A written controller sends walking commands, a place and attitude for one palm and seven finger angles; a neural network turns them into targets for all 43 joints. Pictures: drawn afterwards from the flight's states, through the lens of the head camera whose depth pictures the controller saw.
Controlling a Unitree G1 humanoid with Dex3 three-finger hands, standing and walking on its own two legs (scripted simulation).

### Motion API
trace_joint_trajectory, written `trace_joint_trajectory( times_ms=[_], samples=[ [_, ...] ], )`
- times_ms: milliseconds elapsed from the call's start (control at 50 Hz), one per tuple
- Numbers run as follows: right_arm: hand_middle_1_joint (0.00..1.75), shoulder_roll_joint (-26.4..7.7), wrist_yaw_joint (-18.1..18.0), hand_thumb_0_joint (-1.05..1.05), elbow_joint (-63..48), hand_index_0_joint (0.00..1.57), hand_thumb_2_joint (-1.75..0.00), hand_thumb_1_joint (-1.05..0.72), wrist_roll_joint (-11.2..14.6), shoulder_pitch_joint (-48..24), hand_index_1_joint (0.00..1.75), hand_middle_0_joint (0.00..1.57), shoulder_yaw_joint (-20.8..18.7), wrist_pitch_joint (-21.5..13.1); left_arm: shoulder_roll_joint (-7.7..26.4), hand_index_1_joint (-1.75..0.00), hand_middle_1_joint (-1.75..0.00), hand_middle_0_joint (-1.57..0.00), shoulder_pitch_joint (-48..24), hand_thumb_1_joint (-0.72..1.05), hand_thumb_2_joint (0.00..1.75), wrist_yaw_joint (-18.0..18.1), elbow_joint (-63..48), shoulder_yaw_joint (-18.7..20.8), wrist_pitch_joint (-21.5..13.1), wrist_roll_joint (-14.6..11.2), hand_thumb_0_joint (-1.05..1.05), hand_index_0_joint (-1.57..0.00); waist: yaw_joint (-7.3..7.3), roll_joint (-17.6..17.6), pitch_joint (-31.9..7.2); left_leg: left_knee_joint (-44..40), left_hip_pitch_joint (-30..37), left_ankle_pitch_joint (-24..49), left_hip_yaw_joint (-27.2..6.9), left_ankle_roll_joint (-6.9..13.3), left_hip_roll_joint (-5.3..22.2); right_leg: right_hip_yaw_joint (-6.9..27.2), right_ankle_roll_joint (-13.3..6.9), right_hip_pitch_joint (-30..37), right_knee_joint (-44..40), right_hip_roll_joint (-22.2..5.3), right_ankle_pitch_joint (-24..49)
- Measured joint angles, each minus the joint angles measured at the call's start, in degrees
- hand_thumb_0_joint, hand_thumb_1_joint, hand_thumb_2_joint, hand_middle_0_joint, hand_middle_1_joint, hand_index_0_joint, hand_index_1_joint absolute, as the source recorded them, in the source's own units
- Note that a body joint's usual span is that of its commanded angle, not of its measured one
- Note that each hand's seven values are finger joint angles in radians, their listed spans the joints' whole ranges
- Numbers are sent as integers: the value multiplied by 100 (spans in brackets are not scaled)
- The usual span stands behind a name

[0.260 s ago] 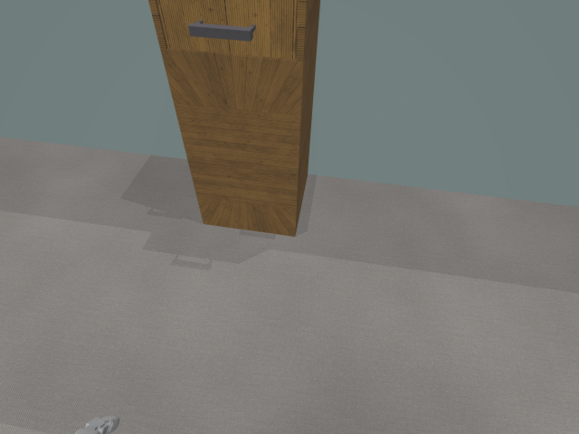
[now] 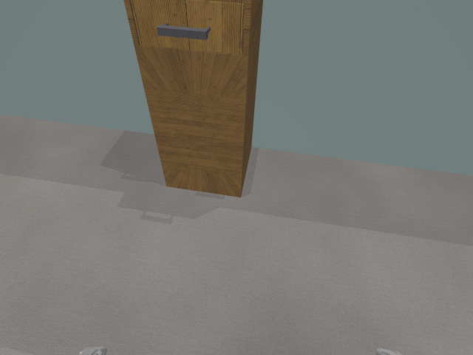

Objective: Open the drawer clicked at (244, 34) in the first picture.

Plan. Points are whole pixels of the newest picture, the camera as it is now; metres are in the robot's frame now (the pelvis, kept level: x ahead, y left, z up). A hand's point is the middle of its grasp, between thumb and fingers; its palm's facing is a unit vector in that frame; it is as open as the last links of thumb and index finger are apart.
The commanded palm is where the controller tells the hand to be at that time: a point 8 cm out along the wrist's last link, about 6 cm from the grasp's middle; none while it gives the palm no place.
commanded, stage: stand and wait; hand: left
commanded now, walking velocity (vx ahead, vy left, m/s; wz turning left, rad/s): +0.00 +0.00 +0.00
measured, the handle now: (184, 29) +1.07 +0.25 +0.12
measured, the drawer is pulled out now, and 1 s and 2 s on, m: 0.00 0.00 0.00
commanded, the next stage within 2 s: look at it before walking up in 0.56 s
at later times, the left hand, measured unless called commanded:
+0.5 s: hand out of the picture +0.06 +0.24 -0.15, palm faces -0.04 -0.94 -0.33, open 7.4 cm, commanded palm none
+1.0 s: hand out of the picture +0.06 +0.23 -0.15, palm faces -0.04 -0.94 -0.33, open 7.4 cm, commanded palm none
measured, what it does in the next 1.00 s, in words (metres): stands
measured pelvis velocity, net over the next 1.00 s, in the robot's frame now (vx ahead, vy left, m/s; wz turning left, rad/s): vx -0.01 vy -0.01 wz -0.01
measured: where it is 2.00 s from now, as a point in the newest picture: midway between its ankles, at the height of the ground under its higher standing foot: outside the picture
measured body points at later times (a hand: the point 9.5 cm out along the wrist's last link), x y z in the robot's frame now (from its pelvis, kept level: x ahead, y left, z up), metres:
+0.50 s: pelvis -0.02 -0.01 +0.00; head -0.02 -0.01 +0.45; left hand +0.06 +0.29 -0.13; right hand +0.05 -0.31 -0.13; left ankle -0.01 +0.11 -0.74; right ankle -0.01 -0.13 -0.74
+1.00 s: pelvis -0.01 -0.01 +0.01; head -0.01 -0.01 +0.46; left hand +0.06 +0.28 -0.13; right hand +0.06 -0.31 -0.13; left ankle -0.01 +0.11 -0.74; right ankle -0.01 -0.13 -0.74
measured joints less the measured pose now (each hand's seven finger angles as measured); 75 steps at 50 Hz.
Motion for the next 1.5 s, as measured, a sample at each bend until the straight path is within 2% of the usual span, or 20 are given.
trace_joint_trajectory(
  times_ms=[520,1320,1420,1500],
  samples=[
    [30,-102,6,1,628,21,-90,-90,38,292,30,20,-23,31,67,-30,-30,-20,87,90,89,-12,489,41,-21,-7,1,-20,-56,30,122,-387,88,336,7,-74,87,5,-63,76,-390,85,352],
    [30,-107,-3,0,635,21,-90,-90,50,90,30,20,-7,2,57,-30,-30,-20,2,90,89,-3,516,41,-67,1,1,-20,-35,39,145,-584,210,355,13,-126,142,10,-108,175,-554,137,363],
    [30,-66,-16,0,514,20,-90,-90,41,145,30,20,-35,88,0,-30,-30,-20,-51,90,89,71,375,89,16,-8,1,-20,-83,39,163,-331,-7,279,-105,-129,92,-109,-91,15,-311,85,238],
    [30,61,-1,0,347,20,-90,-90,40,271,30,20,-82,238,-184,-30,-30,-20,-28,90,89,115,132,123,90,3,1,-20,-113,98,230,326,-446,97,-224,-116,56,-321,-89,-180,23,32,58]
  ],
)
